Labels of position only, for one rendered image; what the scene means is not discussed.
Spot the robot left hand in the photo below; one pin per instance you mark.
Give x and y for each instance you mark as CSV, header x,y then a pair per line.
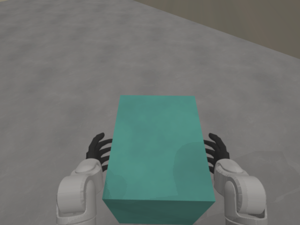
x,y
96,153

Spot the robot right hand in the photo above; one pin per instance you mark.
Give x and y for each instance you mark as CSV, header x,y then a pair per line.
x,y
219,153

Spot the robot right forearm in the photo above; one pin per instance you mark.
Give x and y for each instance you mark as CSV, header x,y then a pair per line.
x,y
244,195

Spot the carton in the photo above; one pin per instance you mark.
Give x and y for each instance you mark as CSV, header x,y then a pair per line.
x,y
158,171

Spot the robot left forearm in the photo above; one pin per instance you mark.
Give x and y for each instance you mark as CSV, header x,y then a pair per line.
x,y
76,194

